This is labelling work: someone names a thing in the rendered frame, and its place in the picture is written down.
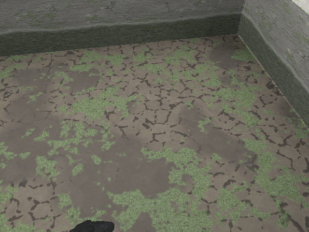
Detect left robot hand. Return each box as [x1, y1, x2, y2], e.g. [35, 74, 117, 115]
[69, 220, 114, 232]

